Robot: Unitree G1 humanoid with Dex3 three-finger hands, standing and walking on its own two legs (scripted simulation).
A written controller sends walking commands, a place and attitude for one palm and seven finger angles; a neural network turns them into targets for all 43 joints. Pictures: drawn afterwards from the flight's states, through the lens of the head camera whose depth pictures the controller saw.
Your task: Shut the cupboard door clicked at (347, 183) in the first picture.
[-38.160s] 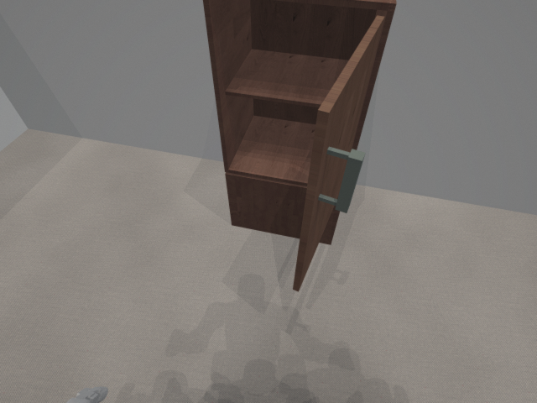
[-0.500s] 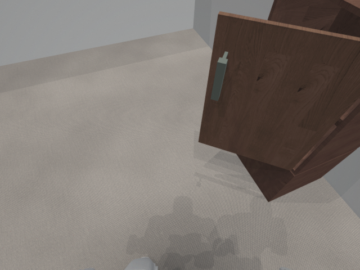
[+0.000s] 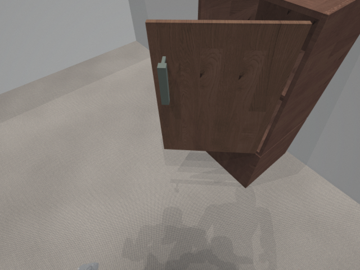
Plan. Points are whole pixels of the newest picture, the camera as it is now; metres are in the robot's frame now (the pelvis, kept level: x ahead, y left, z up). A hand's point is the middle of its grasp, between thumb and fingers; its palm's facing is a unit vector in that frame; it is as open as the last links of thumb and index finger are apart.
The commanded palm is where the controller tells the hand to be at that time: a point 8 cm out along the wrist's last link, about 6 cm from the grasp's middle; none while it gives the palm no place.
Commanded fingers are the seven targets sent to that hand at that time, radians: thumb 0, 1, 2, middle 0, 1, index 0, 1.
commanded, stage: take the last steps up to it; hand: left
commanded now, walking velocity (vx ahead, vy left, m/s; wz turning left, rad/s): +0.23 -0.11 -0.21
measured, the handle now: (164, 81) +0.64 +0.07 +0.04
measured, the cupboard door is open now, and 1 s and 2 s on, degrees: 47 47 47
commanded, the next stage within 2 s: come to a stop and stand still in 0.56 s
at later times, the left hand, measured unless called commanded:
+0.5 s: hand out of the picture +0.15 +0.18 -0.16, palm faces -0.10 -0.98 -0.15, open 7.4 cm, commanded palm none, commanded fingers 0.00 0.90 0.90 -0.20 -0.30 -0.20 -0.30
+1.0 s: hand (157, 230) +0.24 +0.08 -0.16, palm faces -0.07 -0.97 -0.22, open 7.3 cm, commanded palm none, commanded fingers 0.00 0.90 0.90 -0.20 -0.30 -0.20 -0.30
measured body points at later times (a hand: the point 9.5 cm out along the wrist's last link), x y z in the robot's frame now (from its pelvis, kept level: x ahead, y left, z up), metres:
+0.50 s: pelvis +0.07 -0.01 +0.02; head +0.10 +0.02 +0.47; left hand +0.15 +0.23 -0.15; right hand +0.01 -0.23 -0.12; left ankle +0.05 +0.11 -0.73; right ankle +0.07 -0.15 -0.65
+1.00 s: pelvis +0.15 -0.09 +0.01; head +0.19 -0.10 +0.46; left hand +0.25 +0.13 -0.14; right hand +0.19 -0.33 -0.14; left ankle +0.16 +0.02 -0.69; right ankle +0.16 -0.18 -0.73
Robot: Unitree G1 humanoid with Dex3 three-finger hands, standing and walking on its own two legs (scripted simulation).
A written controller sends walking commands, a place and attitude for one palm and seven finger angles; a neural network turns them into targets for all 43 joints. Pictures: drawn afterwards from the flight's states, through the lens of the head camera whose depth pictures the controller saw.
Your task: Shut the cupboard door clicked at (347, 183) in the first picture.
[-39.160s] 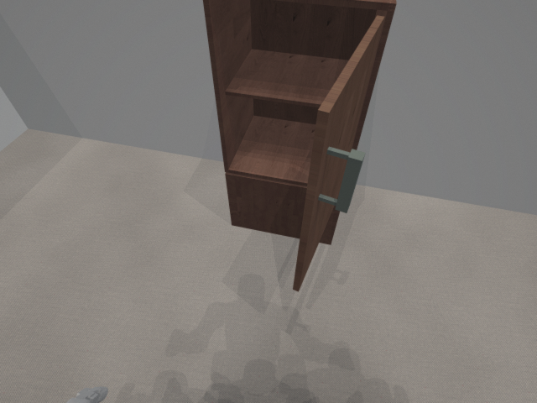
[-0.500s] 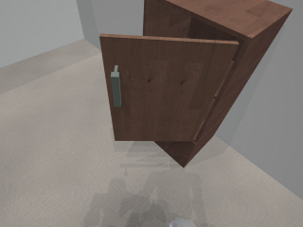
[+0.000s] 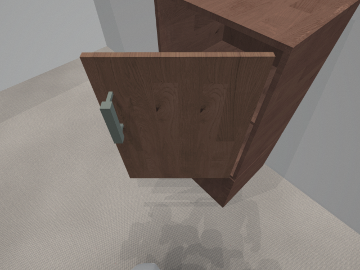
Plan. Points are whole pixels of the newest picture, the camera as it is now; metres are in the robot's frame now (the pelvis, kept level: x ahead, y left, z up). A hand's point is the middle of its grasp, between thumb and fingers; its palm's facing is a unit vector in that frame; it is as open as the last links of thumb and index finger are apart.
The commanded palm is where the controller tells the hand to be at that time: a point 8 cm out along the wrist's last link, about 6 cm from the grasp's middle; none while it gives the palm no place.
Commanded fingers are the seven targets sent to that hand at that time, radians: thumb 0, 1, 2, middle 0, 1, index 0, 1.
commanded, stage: come to a stop and stand still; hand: left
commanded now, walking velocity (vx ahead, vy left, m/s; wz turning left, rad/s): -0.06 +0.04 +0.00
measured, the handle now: (114, 118) +0.47 +0.22 +0.03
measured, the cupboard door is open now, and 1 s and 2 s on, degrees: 47 47 47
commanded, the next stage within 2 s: look again from close up in 0.58 s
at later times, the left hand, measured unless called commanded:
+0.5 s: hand out of the picture -0.02 +0.21 -0.17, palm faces +0.00 -0.98 -0.22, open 7.4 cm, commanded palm none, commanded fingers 0.00 0.90 0.90 -0.20 -0.30 -0.20 -0.30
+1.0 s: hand out of the picture +0.02 +0.24 -0.16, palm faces -0.01 -0.96 -0.28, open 7.4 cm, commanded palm none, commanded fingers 0.00 0.90 0.90 -0.20 -0.30 -0.20 -0.30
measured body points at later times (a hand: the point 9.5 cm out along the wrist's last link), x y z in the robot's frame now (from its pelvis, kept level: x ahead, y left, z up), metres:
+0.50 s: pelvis -0.02 +0.03 +0.00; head +0.00 +0.03 +0.45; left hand -0.02 +0.26 -0.16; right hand +0.05 -0.21 -0.15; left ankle +0.00 +0.13 -0.74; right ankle -0.02 -0.09 -0.74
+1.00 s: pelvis -0.05 +0.03 +0.00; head -0.06 +0.04 +0.45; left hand +0.02 +0.29 -0.14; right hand +0.00 -0.23 -0.14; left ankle +0.00 +0.13 -0.74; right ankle -0.02 -0.09 -0.74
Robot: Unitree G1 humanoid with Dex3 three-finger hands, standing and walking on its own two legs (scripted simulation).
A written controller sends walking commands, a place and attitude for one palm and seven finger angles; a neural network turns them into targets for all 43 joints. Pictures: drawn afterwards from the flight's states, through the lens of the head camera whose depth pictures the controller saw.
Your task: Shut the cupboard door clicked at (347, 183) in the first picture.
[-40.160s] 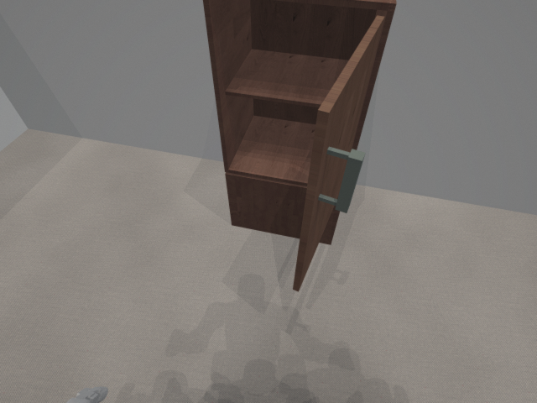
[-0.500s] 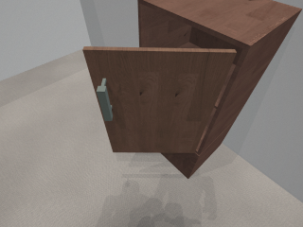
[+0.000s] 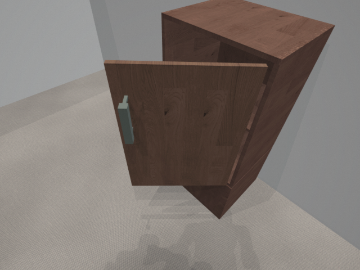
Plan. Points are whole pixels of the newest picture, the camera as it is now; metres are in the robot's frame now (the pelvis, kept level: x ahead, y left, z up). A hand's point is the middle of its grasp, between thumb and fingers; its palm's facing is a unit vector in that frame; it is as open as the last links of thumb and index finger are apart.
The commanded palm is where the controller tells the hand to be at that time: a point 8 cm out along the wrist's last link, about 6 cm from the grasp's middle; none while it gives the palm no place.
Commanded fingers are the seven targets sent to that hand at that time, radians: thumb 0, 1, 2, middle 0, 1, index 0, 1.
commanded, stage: look again from close up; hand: left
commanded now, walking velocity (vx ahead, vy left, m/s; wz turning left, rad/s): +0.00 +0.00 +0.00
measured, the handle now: (127, 120) +0.52 +0.19 +0.03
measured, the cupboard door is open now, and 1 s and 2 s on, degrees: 47 47 47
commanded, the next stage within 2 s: shuffle to correct the standing spot in 0.18 s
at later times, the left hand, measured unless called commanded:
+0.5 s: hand out of the picture -0.01 +0.19 -0.18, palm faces +0.00 -0.98 -0.20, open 7.4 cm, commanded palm none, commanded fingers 0.00 0.90 0.90 -0.20 -0.30 -0.20 -0.30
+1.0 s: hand out of the picture +0.05 +0.14 -0.18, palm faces +0.06 -0.99 -0.14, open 7.4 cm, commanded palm none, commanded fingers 0.00 0.90 0.90 -0.20 -0.30 -0.20 -0.30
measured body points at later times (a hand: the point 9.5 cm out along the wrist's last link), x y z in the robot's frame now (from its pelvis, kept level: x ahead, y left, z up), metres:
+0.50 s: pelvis +0.01 +0.01 +0.00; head +0.01 +0.02 +0.45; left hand -0.01 +0.24 -0.16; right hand +0.05 -0.23 -0.15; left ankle +0.05 +0.10 -0.74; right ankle +0.03 -0.13 -0.74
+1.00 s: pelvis +0.08 -0.01 +0.00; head +0.10 +0.00 +0.45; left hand +0.05 +0.19 -0.17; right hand +0.09 -0.24 -0.15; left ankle +0.05 +0.10 -0.73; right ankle +0.03 -0.13 -0.73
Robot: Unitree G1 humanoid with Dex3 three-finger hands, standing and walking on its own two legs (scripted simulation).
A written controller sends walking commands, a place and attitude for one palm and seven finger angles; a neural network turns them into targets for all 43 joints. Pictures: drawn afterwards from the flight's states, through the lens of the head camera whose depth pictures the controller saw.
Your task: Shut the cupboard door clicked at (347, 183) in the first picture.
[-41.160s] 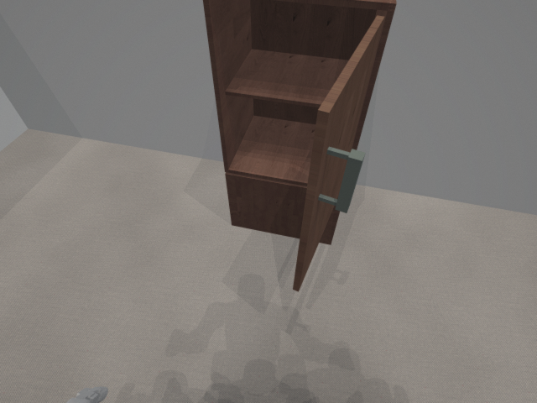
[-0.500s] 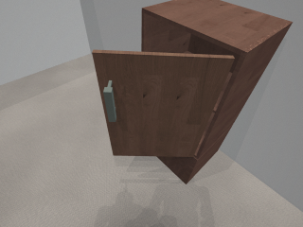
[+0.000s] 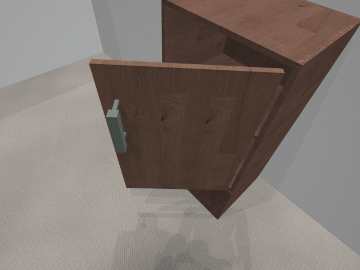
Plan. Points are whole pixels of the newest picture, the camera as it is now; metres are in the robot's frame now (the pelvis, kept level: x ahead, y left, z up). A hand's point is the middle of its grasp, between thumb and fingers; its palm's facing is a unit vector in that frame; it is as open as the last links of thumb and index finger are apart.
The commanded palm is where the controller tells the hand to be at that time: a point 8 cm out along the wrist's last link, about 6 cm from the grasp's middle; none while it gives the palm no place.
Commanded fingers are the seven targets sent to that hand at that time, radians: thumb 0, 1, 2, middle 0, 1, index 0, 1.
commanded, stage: come to a stop and stand still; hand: left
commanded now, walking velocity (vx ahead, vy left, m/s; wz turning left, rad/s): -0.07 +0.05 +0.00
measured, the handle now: (119, 126) +0.45 +0.20 +0.03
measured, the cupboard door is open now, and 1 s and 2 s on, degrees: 47 47 47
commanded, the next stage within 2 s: look again from close up in 0.74 s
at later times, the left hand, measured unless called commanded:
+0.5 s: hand out of the picture -0.04 +0.24 -0.17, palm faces +0.03 -0.97 -0.25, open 7.4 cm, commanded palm none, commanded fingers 0.00 0.90 0.90 -0.20 -0.30 -0.20 -0.30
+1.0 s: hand out of the picture -0.12 +0.20 -0.18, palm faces +0.05 -0.99 -0.16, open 7.4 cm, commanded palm none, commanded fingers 0.00 0.90 0.90 -0.20 -0.30 -0.20 -0.30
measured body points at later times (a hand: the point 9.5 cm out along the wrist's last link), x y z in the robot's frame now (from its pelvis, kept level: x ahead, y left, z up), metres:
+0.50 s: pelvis -0.08 +0.04 +0.00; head -0.08 +0.05 +0.45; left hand -0.04 +0.29 -0.15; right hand -0.01 -0.19 -0.15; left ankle -0.02 +0.11 -0.73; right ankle -0.05 -0.11 -0.73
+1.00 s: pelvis -0.09 +0.04 +0.00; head -0.09 +0.05 +0.45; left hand -0.12 +0.25 -0.16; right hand -0.06 -0.19 -0.15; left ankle -0.02 +0.11 -0.73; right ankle -0.04 -0.11 -0.73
